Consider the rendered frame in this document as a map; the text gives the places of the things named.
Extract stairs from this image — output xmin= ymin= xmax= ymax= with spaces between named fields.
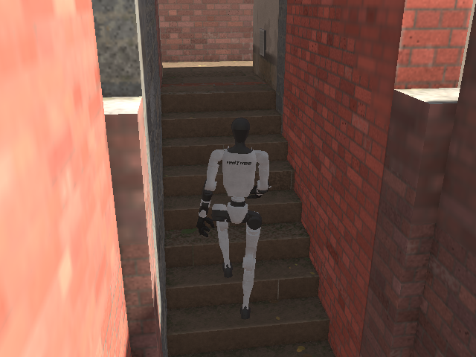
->
xmin=161 ymin=91 xmax=335 ymax=357

